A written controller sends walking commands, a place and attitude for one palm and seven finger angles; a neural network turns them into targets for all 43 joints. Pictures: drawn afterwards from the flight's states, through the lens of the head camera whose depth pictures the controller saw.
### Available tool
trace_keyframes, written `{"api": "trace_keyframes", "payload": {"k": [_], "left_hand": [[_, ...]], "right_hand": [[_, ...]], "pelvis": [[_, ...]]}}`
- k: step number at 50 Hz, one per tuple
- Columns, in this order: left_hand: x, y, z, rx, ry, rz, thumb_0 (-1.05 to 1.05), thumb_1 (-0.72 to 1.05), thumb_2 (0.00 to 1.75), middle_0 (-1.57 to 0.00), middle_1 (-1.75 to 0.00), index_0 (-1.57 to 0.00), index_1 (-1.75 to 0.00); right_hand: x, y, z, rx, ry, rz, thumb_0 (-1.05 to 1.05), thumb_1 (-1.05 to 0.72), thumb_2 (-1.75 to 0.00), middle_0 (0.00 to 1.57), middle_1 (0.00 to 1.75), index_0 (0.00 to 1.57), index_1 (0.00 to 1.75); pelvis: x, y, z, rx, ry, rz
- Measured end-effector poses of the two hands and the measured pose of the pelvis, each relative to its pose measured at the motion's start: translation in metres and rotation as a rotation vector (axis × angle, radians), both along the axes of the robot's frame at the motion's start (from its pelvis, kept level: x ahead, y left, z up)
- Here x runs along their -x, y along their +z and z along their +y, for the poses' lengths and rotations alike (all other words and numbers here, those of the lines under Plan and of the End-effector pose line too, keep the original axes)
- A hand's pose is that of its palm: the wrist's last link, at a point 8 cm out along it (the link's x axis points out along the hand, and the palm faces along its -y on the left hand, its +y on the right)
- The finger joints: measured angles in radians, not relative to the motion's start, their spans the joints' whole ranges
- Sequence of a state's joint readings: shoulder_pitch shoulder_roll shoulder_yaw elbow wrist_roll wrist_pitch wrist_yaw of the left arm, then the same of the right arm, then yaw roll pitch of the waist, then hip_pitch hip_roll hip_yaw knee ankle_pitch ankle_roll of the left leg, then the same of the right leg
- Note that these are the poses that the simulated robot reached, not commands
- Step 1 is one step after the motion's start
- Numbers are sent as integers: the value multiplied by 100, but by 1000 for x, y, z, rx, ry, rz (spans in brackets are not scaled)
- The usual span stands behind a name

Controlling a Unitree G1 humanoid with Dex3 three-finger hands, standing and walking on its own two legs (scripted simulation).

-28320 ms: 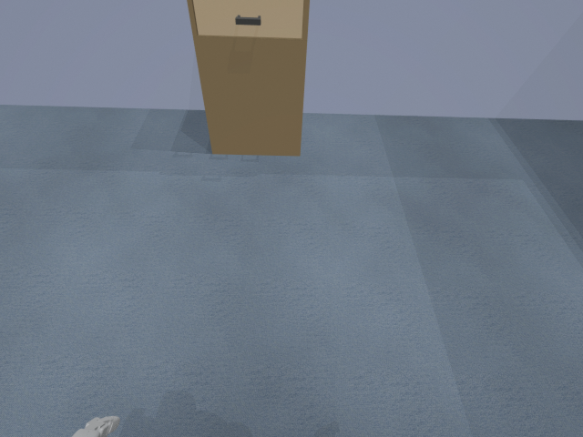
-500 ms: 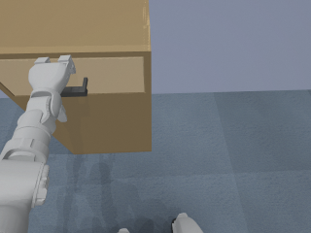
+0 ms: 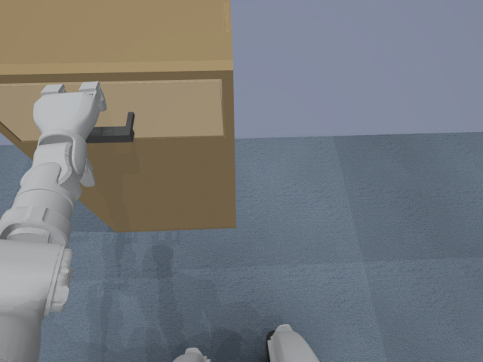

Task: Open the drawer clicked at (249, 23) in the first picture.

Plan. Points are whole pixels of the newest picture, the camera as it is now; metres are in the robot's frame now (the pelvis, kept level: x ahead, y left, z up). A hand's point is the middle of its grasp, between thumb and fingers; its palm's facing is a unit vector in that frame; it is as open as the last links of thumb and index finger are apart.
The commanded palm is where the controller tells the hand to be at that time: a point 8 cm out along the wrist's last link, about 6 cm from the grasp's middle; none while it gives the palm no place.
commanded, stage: re-aim the fingers above the handle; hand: left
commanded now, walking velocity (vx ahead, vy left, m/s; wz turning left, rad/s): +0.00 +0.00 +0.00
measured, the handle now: (107, 126) +0.56 +0.23 -0.01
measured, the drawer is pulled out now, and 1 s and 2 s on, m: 0.00 0.00 0.00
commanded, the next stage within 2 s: lower the fingers behind the handle in 0.04 s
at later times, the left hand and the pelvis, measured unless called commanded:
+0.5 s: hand (101, 145) +0.49 +0.22 +0.02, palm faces -0.11 +0.03 -0.99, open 13.8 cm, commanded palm +0.48 +0.22 +0.08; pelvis +0.00 +0.00 +0.00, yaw +0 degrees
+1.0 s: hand (106, 144) +0.50 +0.22 +0.01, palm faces -0.05 +0.02 -1.00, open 13.7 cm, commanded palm +0.48 +0.22 +0.04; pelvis -0.01 +0.00 -0.02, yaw +1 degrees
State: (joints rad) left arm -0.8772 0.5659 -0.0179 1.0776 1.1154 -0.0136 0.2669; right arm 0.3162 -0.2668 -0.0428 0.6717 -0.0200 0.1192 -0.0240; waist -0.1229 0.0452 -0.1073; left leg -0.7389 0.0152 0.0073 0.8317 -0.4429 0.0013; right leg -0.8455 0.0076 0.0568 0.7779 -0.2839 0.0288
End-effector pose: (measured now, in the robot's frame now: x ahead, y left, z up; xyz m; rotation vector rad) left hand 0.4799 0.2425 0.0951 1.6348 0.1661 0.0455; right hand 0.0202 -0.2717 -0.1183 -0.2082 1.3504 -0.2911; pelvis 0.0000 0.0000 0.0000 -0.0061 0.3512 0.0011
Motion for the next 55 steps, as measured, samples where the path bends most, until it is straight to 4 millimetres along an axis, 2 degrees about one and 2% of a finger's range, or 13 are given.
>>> {"api": "trace_keyframes", "payload": {"k": [3,6,10,13,18,26,34,41,55], "left_hand": [[5,-3,1,29,-18,58,0,-48,30,-32,-120,-32,-120],[7,1,-10,68,-99,66,0,-49,30,-32,-120,-32,-120],[2,10,-29,104,-205,-8,0,-49,30,-32,-120,-32,-120],[-5,10,-34,108,-204,-67,0,-49,30,-32,-120,-32,-120],[-6,0,-34,72,-141,-101,0,-49,30,-32,-121,-32,-122],[5,-24,-21,41,-46,42,0,-49,30,-32,-121,-32,-121],[2,-22,-25,78,-152,-17,0,-49,30,-32,-120,-32,-121],[1,-37,-22,54,-105,-48,0,-49,30,-32,-120,-32,-122],[-5,-34,-24,47,-68,-14,0,-49,30,-32,-120,-32,-128]], "right_hand": [[8,1,4,-1,-9,27,0,-91,-90,20,30,21,30],[12,5,5,17,-11,38,0,-91,-90,20,30,21,30],[13,9,1,44,-7,32,0,-91,-90,20,30,21,30],[12,9,-2,48,-3,26,0,-91,-90,20,30,21,30],[11,2,-3,23,0,28,0,-91,-90,20,30,20,30],[9,-1,2,4,-14,16,0,-91,-90,20,30,21,30],[12,-2,-5,45,12,26,0,-91,-90,20,30,21,30],[15,-11,-7,36,17,50,0,-91,-90,20,30,21,30],[21,-16,-2,27,7,48,0,-91,-90,20,30,21,30]], "pelvis": [[-2,3,-1,1,4,-7],[-4,4,-1,5,16,-15],[-5,2,-1,10,28,-13],[-4,-1,0,11,26,0],[-2,-5,2,7,9,22],[0,-3,0,0,5,8],[1,-10,-3,7,21,35],[3,-18,-2,8,21,60],[9,-21,-3,5,20,63]]}}
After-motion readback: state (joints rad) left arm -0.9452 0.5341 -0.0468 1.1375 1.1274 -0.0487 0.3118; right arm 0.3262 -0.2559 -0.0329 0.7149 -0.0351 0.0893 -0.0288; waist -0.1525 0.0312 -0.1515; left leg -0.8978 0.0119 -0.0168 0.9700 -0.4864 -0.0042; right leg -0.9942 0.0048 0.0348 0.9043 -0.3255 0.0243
